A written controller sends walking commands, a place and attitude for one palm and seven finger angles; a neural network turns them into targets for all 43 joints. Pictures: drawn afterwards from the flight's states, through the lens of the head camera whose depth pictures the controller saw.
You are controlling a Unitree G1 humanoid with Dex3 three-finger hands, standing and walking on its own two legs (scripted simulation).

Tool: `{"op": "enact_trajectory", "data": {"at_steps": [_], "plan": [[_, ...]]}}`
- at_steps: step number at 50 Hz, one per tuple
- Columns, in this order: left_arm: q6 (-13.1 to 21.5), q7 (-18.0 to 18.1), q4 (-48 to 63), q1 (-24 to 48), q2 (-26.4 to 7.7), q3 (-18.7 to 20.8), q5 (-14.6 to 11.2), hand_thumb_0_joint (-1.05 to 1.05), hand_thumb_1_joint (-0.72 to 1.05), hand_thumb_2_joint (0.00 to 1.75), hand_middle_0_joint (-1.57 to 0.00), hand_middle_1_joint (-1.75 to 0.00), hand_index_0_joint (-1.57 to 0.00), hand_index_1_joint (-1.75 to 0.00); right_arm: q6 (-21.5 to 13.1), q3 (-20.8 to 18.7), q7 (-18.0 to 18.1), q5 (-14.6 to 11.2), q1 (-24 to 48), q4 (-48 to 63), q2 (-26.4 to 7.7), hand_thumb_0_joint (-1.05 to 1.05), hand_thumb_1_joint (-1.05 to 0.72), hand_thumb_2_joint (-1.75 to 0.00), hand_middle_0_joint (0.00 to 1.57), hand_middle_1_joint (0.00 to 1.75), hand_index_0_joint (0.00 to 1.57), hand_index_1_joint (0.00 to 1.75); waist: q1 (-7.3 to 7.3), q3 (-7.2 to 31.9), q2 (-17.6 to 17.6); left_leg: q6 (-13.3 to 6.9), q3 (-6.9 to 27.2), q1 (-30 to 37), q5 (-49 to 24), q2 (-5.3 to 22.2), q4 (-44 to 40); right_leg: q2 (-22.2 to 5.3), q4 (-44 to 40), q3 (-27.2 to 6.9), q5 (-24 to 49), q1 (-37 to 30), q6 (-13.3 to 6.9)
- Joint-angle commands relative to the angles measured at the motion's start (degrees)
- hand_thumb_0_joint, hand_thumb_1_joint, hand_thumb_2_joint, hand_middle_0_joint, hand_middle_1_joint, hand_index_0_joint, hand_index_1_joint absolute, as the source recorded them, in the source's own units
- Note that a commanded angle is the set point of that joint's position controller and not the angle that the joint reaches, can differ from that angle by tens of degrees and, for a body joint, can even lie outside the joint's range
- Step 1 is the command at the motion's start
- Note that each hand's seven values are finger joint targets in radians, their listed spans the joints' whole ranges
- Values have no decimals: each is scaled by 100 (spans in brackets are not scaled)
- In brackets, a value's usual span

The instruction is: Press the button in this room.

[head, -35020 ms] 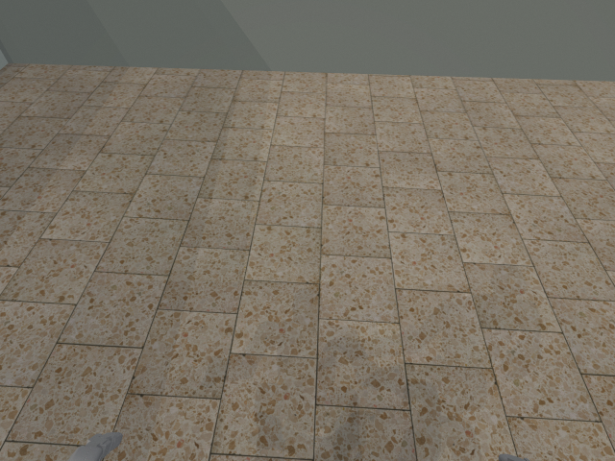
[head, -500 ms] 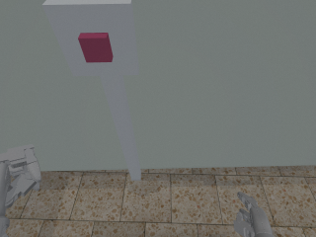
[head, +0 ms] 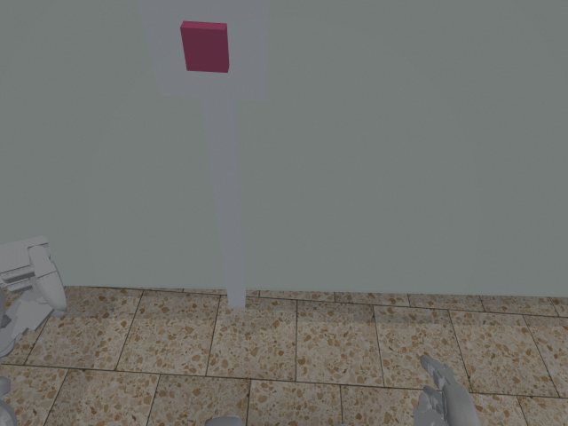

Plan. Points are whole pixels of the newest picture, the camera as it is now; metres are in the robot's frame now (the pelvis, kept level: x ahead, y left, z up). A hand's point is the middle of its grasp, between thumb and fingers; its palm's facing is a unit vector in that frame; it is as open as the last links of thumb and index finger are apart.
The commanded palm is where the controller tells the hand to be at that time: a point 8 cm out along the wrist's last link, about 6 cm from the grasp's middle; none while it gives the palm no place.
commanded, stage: step back with the hand held close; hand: left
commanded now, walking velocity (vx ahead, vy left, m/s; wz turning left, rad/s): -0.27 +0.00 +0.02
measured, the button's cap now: (206, 46) +0.60 +0.19 +0.24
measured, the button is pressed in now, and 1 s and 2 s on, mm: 0 0 0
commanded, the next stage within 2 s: stop stepping back and stand still in 0.26 s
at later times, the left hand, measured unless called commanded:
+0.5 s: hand out of the picture +0.09 +0.22 +0.19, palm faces +0.35 -0.82 -0.46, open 3.1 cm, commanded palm +0.03 +0.26 +0.20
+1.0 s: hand out of the picture -0.01 +0.22 +0.20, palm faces +0.42 -0.82 -0.39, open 3.1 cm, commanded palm -0.08 +0.26 +0.20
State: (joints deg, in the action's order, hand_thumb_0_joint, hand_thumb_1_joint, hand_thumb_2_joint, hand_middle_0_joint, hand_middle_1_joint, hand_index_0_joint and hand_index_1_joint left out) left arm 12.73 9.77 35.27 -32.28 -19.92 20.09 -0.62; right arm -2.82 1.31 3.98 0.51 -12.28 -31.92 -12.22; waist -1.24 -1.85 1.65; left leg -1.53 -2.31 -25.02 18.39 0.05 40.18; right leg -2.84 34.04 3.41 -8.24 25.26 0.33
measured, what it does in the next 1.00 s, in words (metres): walks backwards: right foot, then left foot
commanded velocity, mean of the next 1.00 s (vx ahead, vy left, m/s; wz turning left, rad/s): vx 0.02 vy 0.00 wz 0.00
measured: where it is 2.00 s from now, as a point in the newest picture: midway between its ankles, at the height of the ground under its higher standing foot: outside the picture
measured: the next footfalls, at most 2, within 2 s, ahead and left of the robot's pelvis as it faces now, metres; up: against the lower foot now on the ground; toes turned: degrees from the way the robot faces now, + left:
right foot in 0.30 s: -0.13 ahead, -0.13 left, +0.00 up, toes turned -2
left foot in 0.46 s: -0.02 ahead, +0.07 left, +0.00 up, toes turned +0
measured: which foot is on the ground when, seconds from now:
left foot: down 0.00-0.30, up 0.32-0.44, down 0.46-0.66, up 0.68-0.86, down 0.88-1.00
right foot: down 0.00-0.02, up 0.04-0.28, down 0.30-0.90, up 0.92-1.00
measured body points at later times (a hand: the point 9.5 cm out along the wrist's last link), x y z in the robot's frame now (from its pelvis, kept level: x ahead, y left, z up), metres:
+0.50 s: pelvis -0.11 -0.02 +0.01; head -0.09 +0.00 +0.46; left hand +0.07 +0.26 +0.22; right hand +0.07 -0.25 -0.06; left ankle -0.06 +0.07 -0.72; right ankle -0.16 -0.13 -0.71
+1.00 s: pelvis -0.21 -0.02 +0.01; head -0.24 -0.01 +0.46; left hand -0.04 +0.26 +0.22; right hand -0.07 -0.26 -0.06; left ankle -0.19 +0.11 -0.72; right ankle -0.16 -0.11 -0.67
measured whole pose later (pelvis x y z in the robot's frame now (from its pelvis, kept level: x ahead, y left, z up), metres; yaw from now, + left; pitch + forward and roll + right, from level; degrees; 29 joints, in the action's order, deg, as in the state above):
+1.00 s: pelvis -0.21 -0.02 +0.01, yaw +0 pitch -2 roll +1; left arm 12.3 9.9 31.2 -31.8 -21.9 21.4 0.4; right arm -7.3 0.4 3.9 0.8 -16.4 -36.4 -10.0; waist 2.6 2.5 3.5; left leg 0.3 -1.4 -13.7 15.9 1.6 31.8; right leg 0.0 56.4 3.3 -23.8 28.5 -0.2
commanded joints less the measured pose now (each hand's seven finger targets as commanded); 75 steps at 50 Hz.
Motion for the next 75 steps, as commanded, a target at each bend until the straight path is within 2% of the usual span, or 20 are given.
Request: {"op": "enact_trajectory", "data": {"at_steps": [1,4,11,16,19,22,24,31,34,38,42,43,45,47,54,56,57,61,65,75], "plan": [[475,183,1333,144,-952,788,-3,0,90,90,-130,-150,-130,-150,-425,-319,188,17,461,975,-817,0,-90,-90,20,30,20,30,204,513,-1841,-539,2186,-1186,2345,1424,-2900,338,1166,-317,-1717,-1041,74],[526,148,1176,144,-1147,954,13,0,90,90,-130,-150,-130,-150,-539,-439,128,25,403,872,-583,0,-90,-90,20,30,20,30,165,551,-1290,-845,2370,-1286,1296,1912,-3093,521,3282,-665,-1841,-916,64],[497,-8,1251,-397,-838,557,-208,0,90,90,-130,-150,-130,-150,-771,-382,-138,59,435,517,-604,0,-90,-90,20,30,20,30,128,797,-1665,-200,1358,237,638,1082,-2960,693,-510,100,-2073,-1447,-106],[675,42,1559,148,-1739,1142,-300,0,90,90,-130,-150,-130,-150,-684,-255,2,12,687,445,-411,0,-90,-90,20,30,20,30,-13,953,552,342,117,978,223,22,815,-1497,-1827,-1212,1928,-308,-741],[413,-38,1224,-228,-1525,1185,-203,0,90,90,-130,-150,-130,-150,-604,-217,88,-53,858,649,-386,0,-90,-90,20,30,20,30,53,1125,849,247,268,-44,-55,83,276,-1190,-702,-894,4348,-1781,-579],[293,-55,1046,-502,-1109,927,-280,0,90,90,-130,-150,-130,-150,-566,-208,167,-107,552,598,-564,0,-90,-90,20,30,20,30,219,1363,-552,3,204,1654,-3694,293,-1860,-204,313,-187,3311,-1616,22],[282,-90,902,-643,-987,669,-240,0,90,90,-130,-150,-130,-150,-667,-373,22,-139,226,597,-689,0,-90,-90,20,30,20,30,155,1627,-1153,-350,1191,3087,-5701,1316,-1605,267,842,-258,-1125,-365,26],[109,-17,950,-663,-1038,704,-123,0,90,90,-130,-150,-130,-150,-568,-306,19,-81,594,839,-617,0,-90,-90,20,30,20,30,186,374,-579,-90,693,-445,1353,531,-2310,88,-1033,-262,-1632,-2011,-146],[125,9,1133,-11,-1319,780,-67,0,90,90,-130,-150,-130,-150,-350,-470,56,-28,692,756,-687,0,-90,-90,20,30,20,30,74,13,1215,227,286,237,856,-231,2057,-1891,-3022,-3193,-4877,924,-1215],[241,-3,778,408,-1123,659,5,0,90,90,-130,-150,-130,-150,-397,-265,89,105,491,549,-504,0,-90,-90,20,30,20,30,321,347,373,39,225,490,153,305,1525,-1250,-2275,-1400,-3222,633,-836],[283,110,805,632,-868,343,67,0,90,90,-130,-150,-130,-150,-652,-296,225,79,383,440,-596,0,-90,-90,20,30,20,30,252,492,-95,-128,-163,1412,635,105,-1276,-883,-1476,-943,-3256,96,-653],[311,129,940,723,-873,331,65,0,90,90,-130,-150,-130,-150,-691,-316,241,79,260,453,-684,0,-90,-90,20,30,20,30,313,440,-775,-203,174,1502,1050,192,-2021,-509,-524,-705,-2977,50,-493],[449,168,1345,783,-945,432,128,0,90,90,-130,-150,-130,-150,-807,-336,174,78,195,554,-677,0,-90,-90,20,30,20,30,313,126,-2410,-974,3021,1653,1493,1996,-3069,416,2343,-24,-2232,1273,-47],[420,73,864,126,-1075,714,89,0,90,90,-130,-150,-130,-150,-821,-384,44,29,223,414,-594,0,-90,-90,20,30,20,30,270,249,-1168,-1093,2637,1209,715,1862,-2821,146,3003,-297,-1715,1132,-32],[282,20,587,-241,-1050,689,50,0,90,90,-130,-150,-130,-150,-634,-322,39,30,474,473,-638,0,-90,-90,20,30,20,30,121,68,-1223,-483,799,-773,1791,1182,-2255,363,53,414,-1526,-1921,-42],[237,23,417,-144,-1132,741,96,0,90,90,-130,-150,-130,-150,-536,-378,46,28,426,447,-564,0,-90,-90,20,30,20,30,82,122,111,-167,164,-1345,1586,393,-209,-388,-1295,-1091,-2476,-2288,-457],[181,12,478,45,-1286,811,57,0,90,90,-130,-150,-130,-150,-514,-441,27,-1,524,521,-553,0,-90,-90,20,30,20,30,91,149,1433,-1,23,-1534,1244,-68,1497,-1737,-2444,-3435,-3262,-1769,-1013],[424,-30,661,236,-1162,822,7,0,90,90,-130,-150,-130,-150,-598,-357,2,31,399,272,-508,0,-90,-90,20,30,20,30,250,447,249,167,365,-643,16,221,2439,-1611,-2425,-2384,-2279,-1011,-815],[467,-49,384,-130,-1029,703,-40,0,90,90,-130,-150,-130,-150,-573,-307,89,21,522,312,-490,0,-90,-90,20,30,20,30,199,311,563,143,-40,22,-254,172,1072,-1233,-2521,-1206,-1854,-648,-540],[509,108,964,-31,-974,550,5,0,90,90,-130,-150,-130,-150,-648,-423,63,-40,385,670,-694,0,-90,-90,20,30,20,30,86,641,-470,-236,399,1301,-928,503,-2011,-655,-1393,-893,-75,-1662,-24]]}}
